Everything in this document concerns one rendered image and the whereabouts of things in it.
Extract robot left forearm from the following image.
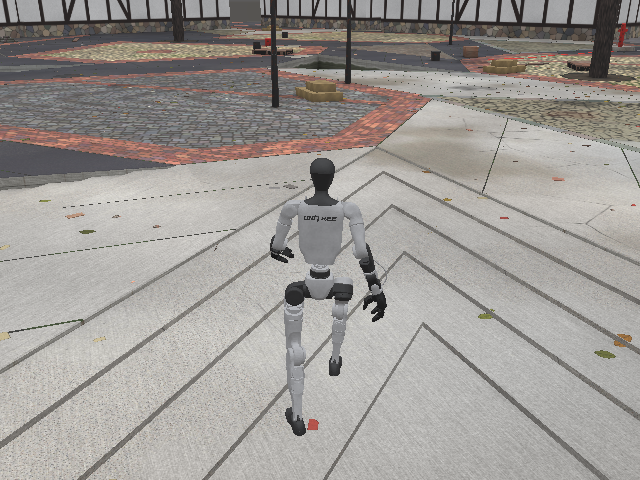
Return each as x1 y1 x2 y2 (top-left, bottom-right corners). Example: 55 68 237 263
270 235 282 255

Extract robot right forearm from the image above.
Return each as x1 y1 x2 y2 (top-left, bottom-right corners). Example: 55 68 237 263
359 243 383 295

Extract robot right foot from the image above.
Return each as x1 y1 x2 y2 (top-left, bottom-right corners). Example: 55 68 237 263
329 356 342 376

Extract left robot thigh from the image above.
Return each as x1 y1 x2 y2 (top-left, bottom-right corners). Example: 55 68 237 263
284 280 306 366

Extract robot left upper arm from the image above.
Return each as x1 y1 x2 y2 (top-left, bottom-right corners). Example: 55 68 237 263
271 200 301 251

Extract robot right hand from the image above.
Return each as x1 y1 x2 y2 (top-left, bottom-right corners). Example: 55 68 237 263
363 291 387 322

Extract robot left hand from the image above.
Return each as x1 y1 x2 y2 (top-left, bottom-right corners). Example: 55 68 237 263
271 247 294 263

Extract robot right upper arm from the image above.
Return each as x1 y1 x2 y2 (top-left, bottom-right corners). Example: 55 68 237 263
342 201 369 259

